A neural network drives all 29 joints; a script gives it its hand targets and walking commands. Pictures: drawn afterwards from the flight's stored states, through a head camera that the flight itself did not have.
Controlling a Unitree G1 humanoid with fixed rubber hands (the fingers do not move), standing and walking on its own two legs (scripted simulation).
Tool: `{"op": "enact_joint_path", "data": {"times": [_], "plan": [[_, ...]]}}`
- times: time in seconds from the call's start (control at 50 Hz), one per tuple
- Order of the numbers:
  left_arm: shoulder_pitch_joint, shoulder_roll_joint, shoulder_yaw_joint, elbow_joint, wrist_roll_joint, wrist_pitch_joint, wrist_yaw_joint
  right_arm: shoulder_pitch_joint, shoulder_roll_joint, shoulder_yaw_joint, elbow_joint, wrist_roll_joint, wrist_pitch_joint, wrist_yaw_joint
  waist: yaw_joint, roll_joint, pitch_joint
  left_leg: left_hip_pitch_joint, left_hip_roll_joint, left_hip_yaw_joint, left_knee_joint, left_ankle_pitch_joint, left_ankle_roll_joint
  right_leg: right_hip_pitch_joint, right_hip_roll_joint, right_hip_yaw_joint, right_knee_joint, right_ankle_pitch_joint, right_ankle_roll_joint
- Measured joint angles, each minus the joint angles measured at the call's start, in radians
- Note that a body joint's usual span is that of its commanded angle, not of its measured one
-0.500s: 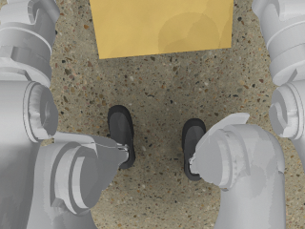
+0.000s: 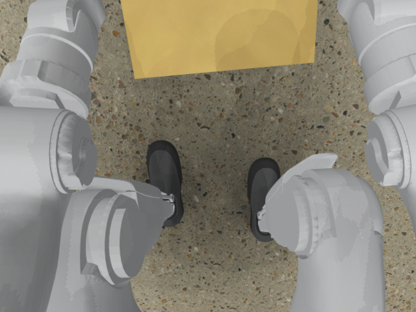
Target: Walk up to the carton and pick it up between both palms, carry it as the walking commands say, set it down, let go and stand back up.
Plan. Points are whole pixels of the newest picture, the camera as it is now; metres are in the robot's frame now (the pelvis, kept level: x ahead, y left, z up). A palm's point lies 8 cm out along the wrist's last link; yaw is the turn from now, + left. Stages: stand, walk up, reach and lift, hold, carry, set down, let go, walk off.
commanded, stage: reach and lift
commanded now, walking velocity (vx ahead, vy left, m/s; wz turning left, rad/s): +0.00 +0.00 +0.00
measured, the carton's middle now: out of the picture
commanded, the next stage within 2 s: none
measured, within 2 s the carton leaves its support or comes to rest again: leaves its support in 0.62 s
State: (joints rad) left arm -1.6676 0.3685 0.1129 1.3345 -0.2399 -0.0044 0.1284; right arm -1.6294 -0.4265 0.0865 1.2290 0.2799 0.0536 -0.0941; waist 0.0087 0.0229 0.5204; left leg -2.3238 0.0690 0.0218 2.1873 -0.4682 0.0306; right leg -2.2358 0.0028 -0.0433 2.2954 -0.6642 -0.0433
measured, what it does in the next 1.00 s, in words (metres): stands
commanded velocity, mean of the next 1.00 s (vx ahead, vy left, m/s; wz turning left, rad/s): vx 0.00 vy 0.00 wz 0.00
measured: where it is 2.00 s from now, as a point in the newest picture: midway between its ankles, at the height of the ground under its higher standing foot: (215, 204)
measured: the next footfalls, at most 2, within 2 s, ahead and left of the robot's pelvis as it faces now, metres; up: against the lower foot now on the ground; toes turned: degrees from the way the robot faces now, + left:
none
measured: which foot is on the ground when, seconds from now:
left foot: down 0.00-1.00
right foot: down 0.00-1.00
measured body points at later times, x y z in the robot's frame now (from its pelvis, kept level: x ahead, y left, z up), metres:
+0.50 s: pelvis +0.01 +0.00 -0.01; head +0.39 -0.01 +0.21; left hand +0.57 +0.18 -0.20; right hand +0.57 -0.17 -0.21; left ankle +0.14 +0.12 -0.32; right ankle +0.09 -0.10 -0.32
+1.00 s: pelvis +0.00 +0.01 +0.01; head +0.36 +0.00 +0.26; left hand +0.57 +0.18 -0.14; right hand +0.58 -0.17 -0.14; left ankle +0.14 +0.13 -0.32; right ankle +0.09 -0.10 -0.32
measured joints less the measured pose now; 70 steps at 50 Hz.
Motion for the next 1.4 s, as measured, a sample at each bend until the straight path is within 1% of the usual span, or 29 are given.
{"op": "enact_joint_path", "data": {"times": [0.1,0.22,0.3,0.4,0.5,0.58,0.66,0.72,0.8,0.92,1.0,1.08,1.16,1.24,1.32,1.4], "plan": [[0.001,0.002,0.029,-0.011,0.035,0.027,-0.018,-0.007,0.006,-0.040,0.016,-0.037,0.016,0.018,0.004,-0.009,-0.005,-0.002,-0.013,-0.012,0.008,-0.005,-0.015,-0.003,0.005,-0.003,0.004,0.000,-0.002],[0.020,-0.001,0.076,-0.037,0.085,0.080,-0.059,0.022,0.007,-0.098,-0.016,-0.080,0.051,0.058,0.007,0.001,-0.019,-0.012,-0.014,-0.011,0.032,-0.015,-0.007,-0.007,0.004,-0.002,0.028,-0.014,0.000],[0.035,-0.001,0.084,-0.049,0.088,0.098,-0.077,0.045,0.007,-0.116,-0.042,-0.083,0.066,0.074,0.004,0.009,-0.028,-0.018,-0.017,-0.007,0.045,-0.020,-0.003,-0.009,0.001,0.002,0.042,-0.025,0.003],[0.044,0.000,0.079,-0.055,0.074,0.109,-0.082,0.061,0.008,-0.120,-0.061,-0.076,0.074,0.078,0.002,0.011,-0.034,-0.021,-0.019,-0.005,0.052,-0.023,-0.003,-0.011,0.000,0.004,0.051,-0.031,0.002],[0.055,0.002,0.055,-0.065,0.053,0.117,-0.067,0.076,0.012,-0.102,-0.080,-0.064,0.082,0.065,0.002,0.010,-0.044,-0.022,-0.019,-0.007,0.052,-0.024,-0.007,-0.014,0.001,0.003,0.051,-0.031,0.000],[0.085,0.010,0.019,-0.090,0.016,0.125,-0.035,0.102,0.029,-0.066,-0.105,-0.048,0.093,0.044,0.005,0.008,-0.062,-0.020,-0.025,-0.012,0.047,-0.027,-0.017,-0.017,0.006,0.003,0.045,-0.027,0.000],[0.130,0.015,0.001,-0.143,-0.028,0.122,-0.007,0.124,0.049,-0.039,-0.127,-0.040,0.109,0.012,0.015,0.005,-0.081,-0.007,-0.036,-0.022,0.037,-0.029,-0.036,-0.014,0.020,0.008,0.030,-0.015,0.005],[0.150,0.005,0.019,-0.178,-0.038,0.115,0.005,0.125,0.054,-0.034,-0.126,-0.048,0.122,-0.005,0.026,0.000,-0.092,0.003,-0.041,-0.029,0.025,-0.024,-0.042,-0.009,0.030,0.010,0.013,0.000,0.010],[0.150,-0.015,0.047,-0.197,-0.013,0.120,0.008,0.103,0.045,-0.046,-0.109,-0.065,0.139,-0.011,0.032,-0.005,-0.099,0.011,-0.043,-0.030,0.005,-0.009,-0.036,0.001,0.029,0.010,-0.009,0.015,0.014],[0.156,-0.036,0.058,-0.240,0.032,0.154,0.015,0.066,0.028,-0.074,-0.092,-0.082,0.163,-0.005,0.024,-0.017,-0.116,0.018,-0.048,-0.027,-0.018,0.003,-0.029,0.012,0.025,0.013,-0.033,0.025,0.021],[0.174,-0.056,0.086,-0.277,0.068,0.178,0.022,0.067,0.028,-0.105,-0.094,-0.100,0.171,0.006,0.020,-0.025,-0.148,0.019,-0.048,-0.026,-0.030,0.000,-0.026,0.014,0.027,0.016,-0.048,0.023,0.025],[0.201,-0.076,0.128,-0.310,0.113,0.199,0.019,0.084,0.039,-0.142,-0.106,-0.134,0.179,0.020,0.020,-0.028,-0.192,0.014,-0.045,-0.023,-0.044,-0.007,-0.025,0.006,0.030,0.019,-0.064,0.021,0.027],[0.234,-0.089,0.158,-0.352,0.141,0.221,0.013,0.121,0.056,-0.164,-0.143,-0.162,0.190,0.025,0.022,-0.025,-0.230,0.009,-0.045,-0.022,-0.061,-0.011,-0.026,-0.002,0.032,0.022,-0.080,0.019,0.026],[0.273,-0.099,0.175,-0.406,0.146,0.241,0.014,0.170,0.076,-0.168,-0.206,-0.174,0.208,0.014,0.026,-0.019,-0.263,0.007,-0.047,-0.022,-0.077,-0.014,-0.031,-0.006,0.033,0.023,-0.095,0.017,0.024],[0.317,-0.122,0.206,-0.459,0.157,0.255,0.032,0.217,0.104,-0.189,-0.264,-0.194,0.230,0.000,0.028,-0.015,-0.305,0.008,-0.049,-0.024,-0.097,-0.016,-0.036,-0.007,0.034,0.023,-0.114,0.016,0.021],[0.354,-0.154,0.249,-0.491,0.196,0.264,0.041,0.252,0.137,-0.231,-0.298,-0.236,0.250,-0.005,0.027,-0.015,-0.361,0.007,-0.051,-0.027,-0.123,-0.015,-0.039,-0.011,0.035,0.022,-0.142,0.021,0.019]]}}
